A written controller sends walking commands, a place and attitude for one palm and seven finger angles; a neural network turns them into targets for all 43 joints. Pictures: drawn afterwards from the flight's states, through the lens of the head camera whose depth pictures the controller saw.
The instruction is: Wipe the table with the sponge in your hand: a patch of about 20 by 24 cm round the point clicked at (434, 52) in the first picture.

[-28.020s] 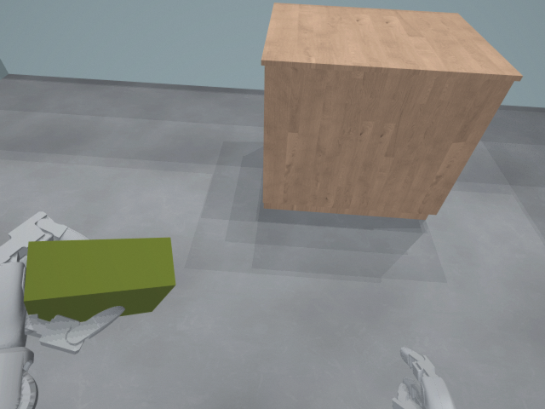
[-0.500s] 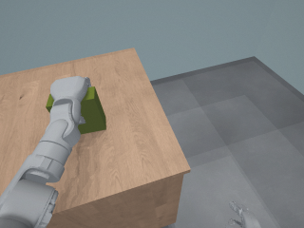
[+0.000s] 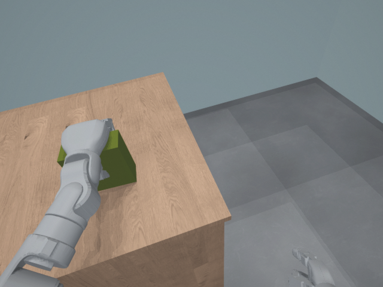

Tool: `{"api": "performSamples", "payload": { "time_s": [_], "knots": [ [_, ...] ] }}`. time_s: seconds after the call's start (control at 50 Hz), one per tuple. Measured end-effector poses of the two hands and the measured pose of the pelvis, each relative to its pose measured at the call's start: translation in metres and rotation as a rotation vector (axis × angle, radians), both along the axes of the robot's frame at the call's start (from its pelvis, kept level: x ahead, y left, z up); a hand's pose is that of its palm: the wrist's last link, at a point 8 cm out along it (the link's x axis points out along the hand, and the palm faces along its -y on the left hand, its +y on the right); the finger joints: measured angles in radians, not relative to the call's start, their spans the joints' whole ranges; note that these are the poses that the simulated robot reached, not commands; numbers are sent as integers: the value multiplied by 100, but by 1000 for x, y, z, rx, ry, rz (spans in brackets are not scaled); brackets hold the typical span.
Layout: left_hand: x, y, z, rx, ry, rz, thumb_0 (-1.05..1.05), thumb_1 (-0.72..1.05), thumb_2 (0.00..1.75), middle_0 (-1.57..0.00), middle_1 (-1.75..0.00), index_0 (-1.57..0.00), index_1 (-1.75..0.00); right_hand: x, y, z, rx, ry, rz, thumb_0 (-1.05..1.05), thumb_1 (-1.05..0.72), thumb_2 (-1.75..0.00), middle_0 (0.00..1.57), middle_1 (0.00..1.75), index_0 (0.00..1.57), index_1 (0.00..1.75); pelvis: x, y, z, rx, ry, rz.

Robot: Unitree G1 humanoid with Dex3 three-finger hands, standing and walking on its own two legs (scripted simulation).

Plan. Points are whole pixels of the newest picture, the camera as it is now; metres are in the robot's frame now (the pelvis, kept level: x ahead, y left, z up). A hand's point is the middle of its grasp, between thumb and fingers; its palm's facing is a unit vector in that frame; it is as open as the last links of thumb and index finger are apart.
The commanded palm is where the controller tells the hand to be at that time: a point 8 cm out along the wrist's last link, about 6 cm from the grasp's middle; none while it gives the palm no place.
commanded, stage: wipe back along the middle lane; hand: left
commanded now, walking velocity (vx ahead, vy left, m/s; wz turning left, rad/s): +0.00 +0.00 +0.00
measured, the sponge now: (105, 168) +0.36 +0.24 +0.06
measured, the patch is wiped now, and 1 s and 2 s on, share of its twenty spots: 0.55 0.75 0.95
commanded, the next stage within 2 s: slide across to the third lane in 1.12 s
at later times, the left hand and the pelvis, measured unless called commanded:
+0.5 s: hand (99, 166) +0.32 +0.22 +0.11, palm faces +0.06 -0.03 -1.00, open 10.0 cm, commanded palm +0.28 +0.21 +0.15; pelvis -0.01 +0.00 +0.00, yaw +0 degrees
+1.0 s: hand (101, 185) +0.28 +0.20 +0.12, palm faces +0.13 -0.10 -0.99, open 10.0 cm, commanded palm +0.23 +0.19 +0.15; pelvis -0.01 -0.01 +0.00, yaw -1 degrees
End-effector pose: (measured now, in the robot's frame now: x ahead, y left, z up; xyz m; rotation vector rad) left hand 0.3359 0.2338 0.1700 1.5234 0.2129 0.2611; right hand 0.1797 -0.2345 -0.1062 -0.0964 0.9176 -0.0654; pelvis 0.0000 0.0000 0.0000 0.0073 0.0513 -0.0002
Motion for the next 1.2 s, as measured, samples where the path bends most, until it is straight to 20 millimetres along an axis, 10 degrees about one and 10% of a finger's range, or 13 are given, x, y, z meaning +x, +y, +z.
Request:
{"api": "performSamples", "payload": {
  "time_s": [1.2],
  "knots": [
    [-110, -45, -3, -96, -119, -37, 1, -48, 106, -65, -146, -72, -139, 37, 24, 29, 92, -206, 102, 1, -90, -90, 19, 30, 20, 30, -16, -9, -4, 12, -69, -24]
  ]
}}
